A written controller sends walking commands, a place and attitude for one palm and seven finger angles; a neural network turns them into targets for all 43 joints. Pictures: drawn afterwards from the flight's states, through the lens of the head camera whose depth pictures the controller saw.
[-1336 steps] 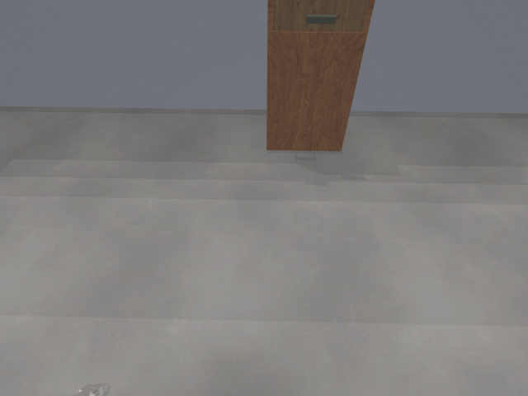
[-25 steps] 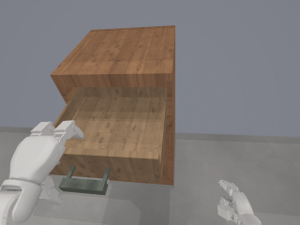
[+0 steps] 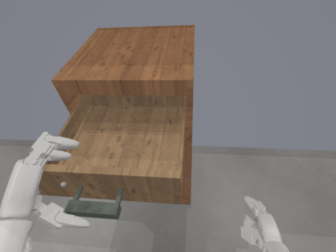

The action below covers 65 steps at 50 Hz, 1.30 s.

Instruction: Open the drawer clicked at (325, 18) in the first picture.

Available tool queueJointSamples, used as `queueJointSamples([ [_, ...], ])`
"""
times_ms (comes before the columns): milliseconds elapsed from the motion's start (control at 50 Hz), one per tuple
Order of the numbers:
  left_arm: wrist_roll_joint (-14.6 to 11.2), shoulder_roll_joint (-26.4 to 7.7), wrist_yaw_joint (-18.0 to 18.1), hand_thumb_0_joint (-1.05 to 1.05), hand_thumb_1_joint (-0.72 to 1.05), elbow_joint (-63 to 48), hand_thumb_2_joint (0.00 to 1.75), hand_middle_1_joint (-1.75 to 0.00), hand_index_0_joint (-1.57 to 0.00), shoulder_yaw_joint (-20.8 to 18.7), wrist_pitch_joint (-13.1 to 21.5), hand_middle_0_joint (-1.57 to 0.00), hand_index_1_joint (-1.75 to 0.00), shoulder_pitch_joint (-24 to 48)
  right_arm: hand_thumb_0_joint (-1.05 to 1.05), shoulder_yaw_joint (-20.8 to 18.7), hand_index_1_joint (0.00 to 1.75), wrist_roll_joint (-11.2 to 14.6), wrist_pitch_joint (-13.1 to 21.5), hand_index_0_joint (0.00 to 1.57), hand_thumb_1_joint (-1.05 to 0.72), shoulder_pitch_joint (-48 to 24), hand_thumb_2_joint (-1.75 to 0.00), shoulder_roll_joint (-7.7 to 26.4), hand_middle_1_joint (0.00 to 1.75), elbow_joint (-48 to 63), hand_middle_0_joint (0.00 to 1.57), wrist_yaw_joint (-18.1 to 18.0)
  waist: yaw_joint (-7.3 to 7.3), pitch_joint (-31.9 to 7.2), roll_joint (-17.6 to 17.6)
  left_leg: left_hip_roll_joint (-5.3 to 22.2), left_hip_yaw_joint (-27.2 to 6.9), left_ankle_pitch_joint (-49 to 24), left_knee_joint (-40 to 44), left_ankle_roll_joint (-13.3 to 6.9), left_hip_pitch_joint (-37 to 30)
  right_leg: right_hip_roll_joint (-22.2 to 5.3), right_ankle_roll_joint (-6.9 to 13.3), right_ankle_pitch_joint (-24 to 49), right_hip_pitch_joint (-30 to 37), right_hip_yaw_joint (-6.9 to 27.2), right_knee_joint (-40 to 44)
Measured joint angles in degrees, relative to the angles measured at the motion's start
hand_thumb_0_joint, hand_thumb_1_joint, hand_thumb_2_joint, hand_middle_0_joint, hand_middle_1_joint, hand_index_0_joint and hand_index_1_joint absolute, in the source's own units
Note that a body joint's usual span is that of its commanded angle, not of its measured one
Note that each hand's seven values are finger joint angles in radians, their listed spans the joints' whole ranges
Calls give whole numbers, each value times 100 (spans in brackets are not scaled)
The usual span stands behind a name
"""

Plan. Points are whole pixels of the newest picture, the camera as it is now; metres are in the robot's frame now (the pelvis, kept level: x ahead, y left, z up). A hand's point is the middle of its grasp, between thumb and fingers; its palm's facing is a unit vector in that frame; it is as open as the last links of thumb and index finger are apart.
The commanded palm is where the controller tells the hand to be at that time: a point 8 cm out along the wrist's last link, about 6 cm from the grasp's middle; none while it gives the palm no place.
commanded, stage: draw the hand back to the body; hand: left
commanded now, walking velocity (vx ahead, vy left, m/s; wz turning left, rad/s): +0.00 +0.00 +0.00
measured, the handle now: (96, 200) +0.23 +0.22 +0.00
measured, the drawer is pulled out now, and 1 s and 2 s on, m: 0.30 0.30 0.30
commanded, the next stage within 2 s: step back with the hand held close in 0.88 s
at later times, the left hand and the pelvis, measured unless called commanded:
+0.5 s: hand (57, 175) +0.20 +0.22 +0.17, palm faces +0.37 -0.84 -0.40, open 10.2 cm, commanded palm +0.15 +0.27 +0.19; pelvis +0.02 -0.01 +0.00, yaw +0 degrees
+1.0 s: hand (57, 179) +0.19 +0.22 +0.17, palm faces +0.40 -0.83 -0.39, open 7.4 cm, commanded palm +0.14 +0.26 +0.19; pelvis +0.01 -0.02 +0.01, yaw +1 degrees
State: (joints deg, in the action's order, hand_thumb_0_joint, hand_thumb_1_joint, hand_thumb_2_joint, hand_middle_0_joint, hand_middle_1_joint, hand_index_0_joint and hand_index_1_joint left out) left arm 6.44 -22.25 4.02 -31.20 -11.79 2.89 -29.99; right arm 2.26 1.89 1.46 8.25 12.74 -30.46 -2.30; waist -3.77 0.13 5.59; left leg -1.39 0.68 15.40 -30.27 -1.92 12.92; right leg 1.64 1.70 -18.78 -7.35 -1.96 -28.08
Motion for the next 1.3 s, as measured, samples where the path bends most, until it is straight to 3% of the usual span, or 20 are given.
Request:
queueJointSamples([
  [40, -511, 280, 117, -1, -43, -81, 33, -116, -32, 3, 154, -31, -116, -6, 1, 49, 30, -39, 248, 20, -91, 147, -90, -92, 30, -73, 20, -81, 28, -6, -133, -5, -4, -5, 64, 12, -95, -3, 8, -6, 91, -1, 51],
  [80, -778, 433, 193, -1, -38, -136, 35, -113, -31, 5, 286, -31, -114, 22, 1, 87, 30, -66, 413, 20, -91, 268, -90, -148, 30, -171, 20, -115, 52, -20, -244, -2, -18, -2, 111, 25, -173, 3, 20, -4, 180, -12, 116],
  [260, -1118, 314, 202, -1, -12, -23, 46, -96, -29, -349, 463, -29, -97, 5, 1, -21, 30, -95, 526, 20, -91, 366, -90, -92, 30, -491, 20, -86, 170, -3, -282, 45, -7, -11, 248, 56, -298, 52, 47, 75, 340, 10, 355],
  [480, -1170, 272, 181, 0, 25, 151, 62, -72, -26, -477, 368, -26, -72, -226, 2, -208, 30, -46, 376, 20, -91, 257, -90, 26, 30, -538, 20, -143, 136, -26, -172, 52, -25, -55, 356, 73, -305, 63, 61, 120, 356, -4, 475],
  [820, -1206, 351, 187, 1, 79, 326, 85, -37, -22, -480, 263, -22, -37, -100, 1, -144, 30, -49, 300, 20, -91, 123, -90, -45, 30, -454, 20, -156, 51, -39, -136, 78, -105, -113, 430, 134, -393, 98, 123, 147, 462, -82, 546],
  [1020, -1199, 306, 155, 1, 88, 330, 89, -31, -21, -546, 300, -21, -31, -87, 1, -166, 30, -39, 250, 20, -91, 193, -90, -19, 30, -435, 20, -144, 82, -26, -97, 116, -127, -142, 423, 159, -353, 138, 149, 189, 446, -102, 581],
  [1140, -1044, 141, 115, 1, 89, 191, 90, -30, -21, -901, 683, -21, -31, -124, 1, -206, 30, -40, 58, 20, -91, 176, -90, 43, 30, -266, 20, -63, 255, 45, -169, 188, -184, -120, 149, 155, 144, 211, 139, 272, 45, -160, 505],
  [1300, -1012, -73, 129, 1, 89, -306, 90, -30, -22, -877, 665, -21, -31, -644, 1, -389, 30, 0, -163, 20, -91, 173, -90, 80, 30, -80, 20, -120, 442, 153, -404, 99, -58, -236, 70, 49, 500, 96, 32, 277, -448, -67, 173],
])
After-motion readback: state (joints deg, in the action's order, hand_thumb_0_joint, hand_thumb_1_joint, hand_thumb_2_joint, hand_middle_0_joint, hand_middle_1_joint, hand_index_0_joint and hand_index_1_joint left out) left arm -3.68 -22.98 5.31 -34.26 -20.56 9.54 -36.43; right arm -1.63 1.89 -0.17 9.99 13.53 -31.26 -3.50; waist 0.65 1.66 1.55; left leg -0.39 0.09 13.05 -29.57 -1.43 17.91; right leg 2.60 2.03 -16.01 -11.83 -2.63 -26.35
